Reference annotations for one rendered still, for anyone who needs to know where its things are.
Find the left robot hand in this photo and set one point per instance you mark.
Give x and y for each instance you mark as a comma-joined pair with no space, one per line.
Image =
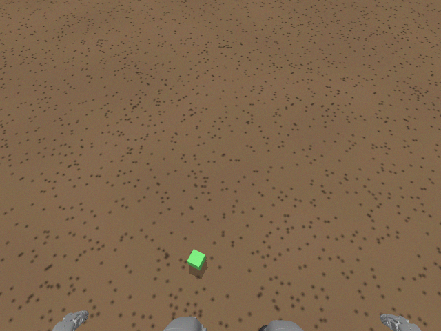
71,321

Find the right robot hand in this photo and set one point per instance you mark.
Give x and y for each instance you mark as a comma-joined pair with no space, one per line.
398,323

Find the cube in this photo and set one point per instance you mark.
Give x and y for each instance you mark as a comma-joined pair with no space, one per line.
196,259

